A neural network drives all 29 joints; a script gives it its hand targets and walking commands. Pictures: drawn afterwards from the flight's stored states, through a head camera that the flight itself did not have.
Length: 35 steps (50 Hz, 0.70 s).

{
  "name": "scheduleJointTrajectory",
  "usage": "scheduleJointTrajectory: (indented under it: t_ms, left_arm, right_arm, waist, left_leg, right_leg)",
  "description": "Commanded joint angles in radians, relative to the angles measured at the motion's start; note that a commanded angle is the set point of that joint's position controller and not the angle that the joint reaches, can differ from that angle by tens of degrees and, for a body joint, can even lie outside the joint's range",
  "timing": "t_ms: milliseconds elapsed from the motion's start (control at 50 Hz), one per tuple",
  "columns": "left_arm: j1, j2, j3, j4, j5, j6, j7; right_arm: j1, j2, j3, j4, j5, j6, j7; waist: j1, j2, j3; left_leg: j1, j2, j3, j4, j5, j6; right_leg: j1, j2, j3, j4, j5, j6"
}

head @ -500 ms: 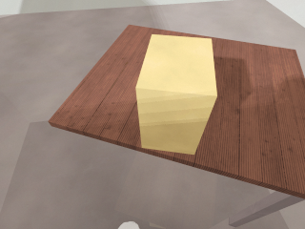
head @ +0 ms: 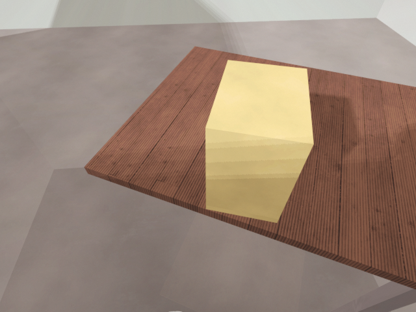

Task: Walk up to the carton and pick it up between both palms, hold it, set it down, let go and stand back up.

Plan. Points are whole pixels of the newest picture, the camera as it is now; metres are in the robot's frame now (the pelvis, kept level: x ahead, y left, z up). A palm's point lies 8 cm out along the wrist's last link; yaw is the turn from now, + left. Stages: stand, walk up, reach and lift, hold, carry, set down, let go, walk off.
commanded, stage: walk up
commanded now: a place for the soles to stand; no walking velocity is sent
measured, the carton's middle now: (253, 143) +0.43 -0.07 +0.08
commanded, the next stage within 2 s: stand in 0.92 s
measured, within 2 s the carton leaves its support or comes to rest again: neither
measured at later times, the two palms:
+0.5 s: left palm out of the picture +0.02 +0.27 -0.14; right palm out of the picture +0.05 -0.20 -0.13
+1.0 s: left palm out of the picture +0.00 +0.26 -0.14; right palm out of the picture +0.02 -0.19 -0.13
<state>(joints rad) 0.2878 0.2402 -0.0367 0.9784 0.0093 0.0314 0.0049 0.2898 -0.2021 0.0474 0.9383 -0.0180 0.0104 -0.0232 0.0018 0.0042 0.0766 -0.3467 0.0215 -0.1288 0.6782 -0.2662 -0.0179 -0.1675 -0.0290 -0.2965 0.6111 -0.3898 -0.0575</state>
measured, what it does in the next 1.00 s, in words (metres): stands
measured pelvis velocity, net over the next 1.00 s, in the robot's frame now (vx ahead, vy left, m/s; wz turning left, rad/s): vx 0.02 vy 0.04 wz -0.01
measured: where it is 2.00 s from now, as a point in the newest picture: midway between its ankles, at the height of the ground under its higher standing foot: outside the picture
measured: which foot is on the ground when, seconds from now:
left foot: down 0.00-1.00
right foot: down 0.00-1.00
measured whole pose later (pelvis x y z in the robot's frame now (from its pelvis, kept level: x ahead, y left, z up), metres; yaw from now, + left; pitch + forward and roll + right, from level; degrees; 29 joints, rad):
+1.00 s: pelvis +0.02 +0.04 +0.01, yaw -1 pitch -2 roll -1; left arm 0.33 0.19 -0.05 1.11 0.01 0.01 0.01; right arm 0.28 -0.17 0.07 1.08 0.00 -0.01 -0.03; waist 0.01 0.00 0.05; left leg -0.27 -0.02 -0.07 0.56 -0.25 0.01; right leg -0.10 -0.07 -0.25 0.49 -0.34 0.01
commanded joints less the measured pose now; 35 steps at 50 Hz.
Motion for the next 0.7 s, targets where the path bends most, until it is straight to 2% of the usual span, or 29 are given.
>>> scheduleJointTrajectory:
  t_ms: [0, 60, 100, 220, 340, 680]
  left_arm:
    - [0.038, 0.138, 0.024, -0.050, -0.004, -0.028, -0.003]
    - [0.062, 0.153, 0.025, -0.034, -0.005, -0.025, 0.002]
    - [0.068, 0.152, 0.025, -0.032, -0.003, -0.023, 0.004]
    - [0.084, 0.128, 0.020, -0.010, -0.003, -0.015, 0.007]
    - [0.096, 0.116, 0.017, 0.018, 0.000, -0.014, 0.009]
    - [0.115, 0.102, 0.010, 0.083, 0.002, -0.024, 0.013]
  right_arm:
    - [0.026, -0.135, -0.024, -0.038, 0.006, -0.033, 0.003]
    - [0.032, -0.143, -0.025, -0.017, 0.011, -0.031, -0.004]
    - [0.043, -0.144, -0.024, -0.003, 0.012, -0.031, -0.010]
    - [0.042, -0.143, -0.023, 0.020, 0.015, -0.028, -0.017]
    - [0.036, -0.143, -0.020, 0.038, 0.018, -0.029, -0.017]
    - [0.037, -0.133, -0.010, 0.076, 0.018, -0.031, -0.015]
  waist:
    - [0.003, 0.005, 0.015]
    - [0.004, 0.003, -0.002]
    - [0.004, 0.013, -0.021]
    - [0.005, 0.026, -0.013]
    - [0.007, 0.050, -0.003]
    - [0.006, 0.031, 0.014]
  left_leg:
    - [0.029, 0.017, 0.007, -0.096, 0.235, 0.061]
    - [0.000, 0.017, 0.019, -0.090, 0.283, 0.055]
    - [0.003, 0.021, 0.016, -0.093, 0.304, 0.060]
    - [0.001, 0.027, -0.012, -0.123, 0.299, 0.072]
    - [-0.017, 0.029, -0.031, -0.159, 0.285, 0.077]
    - [-0.010, 0.028, -0.035, -0.214, 0.233, 0.077]
  right_leg:
    - [-0.042, -0.160, 0.171, -0.260, 0.115, -0.001]
    - [0.040, -0.160, 0.158, -0.227, 0.244, -0.006]
    - [0.061, -0.156, 0.151, -0.210, 0.262, -0.014]
    - [0.055, -0.135, 0.151, -0.202, 0.178, -0.017]
    - [0.066, -0.128, 0.159, -0.196, 0.149, -0.013]
    - [0.069, -0.129, 0.174, -0.232, 0.114, -0.007]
